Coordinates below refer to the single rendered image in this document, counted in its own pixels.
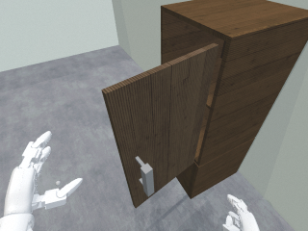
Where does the left robot hand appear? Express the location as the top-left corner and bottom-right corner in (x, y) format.
(3, 131), (83, 217)

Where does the handle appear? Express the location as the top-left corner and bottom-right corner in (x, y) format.
(135, 156), (155, 197)

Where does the left robot forearm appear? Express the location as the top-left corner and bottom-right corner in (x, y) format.
(0, 213), (35, 231)

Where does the right robot hand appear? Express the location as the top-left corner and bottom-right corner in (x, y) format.
(222, 194), (260, 231)

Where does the cupboard door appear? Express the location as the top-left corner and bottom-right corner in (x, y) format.
(102, 43), (219, 208)

